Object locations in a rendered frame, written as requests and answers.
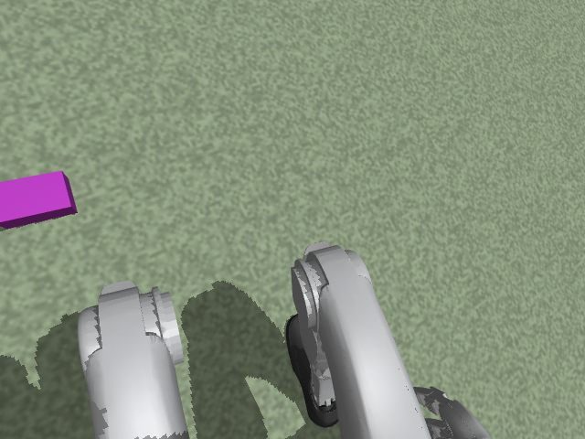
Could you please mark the small box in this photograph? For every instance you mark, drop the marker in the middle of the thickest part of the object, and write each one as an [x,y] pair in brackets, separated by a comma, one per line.
[32,199]

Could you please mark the right robot foot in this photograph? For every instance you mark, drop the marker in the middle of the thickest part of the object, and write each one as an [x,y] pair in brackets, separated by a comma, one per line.
[324,416]

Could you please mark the right robot hand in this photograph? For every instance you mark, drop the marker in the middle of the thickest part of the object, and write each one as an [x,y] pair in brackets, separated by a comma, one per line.
[457,421]

